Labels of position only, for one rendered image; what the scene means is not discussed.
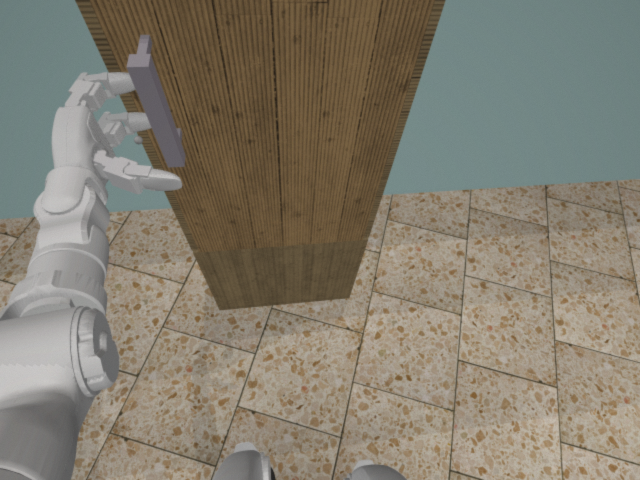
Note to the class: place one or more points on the robot left hand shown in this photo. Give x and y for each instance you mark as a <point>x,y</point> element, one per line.
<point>77,137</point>

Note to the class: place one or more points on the robot left thigh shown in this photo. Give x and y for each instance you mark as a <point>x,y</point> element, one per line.
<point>244,465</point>

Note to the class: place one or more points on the robot left upper arm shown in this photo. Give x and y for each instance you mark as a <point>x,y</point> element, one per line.
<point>52,365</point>

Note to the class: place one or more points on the robot left forearm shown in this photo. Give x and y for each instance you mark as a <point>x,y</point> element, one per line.
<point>69,263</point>

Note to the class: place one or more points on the handle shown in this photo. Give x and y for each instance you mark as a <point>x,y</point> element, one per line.
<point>144,76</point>

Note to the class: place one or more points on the left robot shin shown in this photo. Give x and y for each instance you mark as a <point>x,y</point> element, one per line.
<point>244,446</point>

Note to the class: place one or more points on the cupboard door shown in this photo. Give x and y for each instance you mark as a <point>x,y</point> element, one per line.
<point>288,108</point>

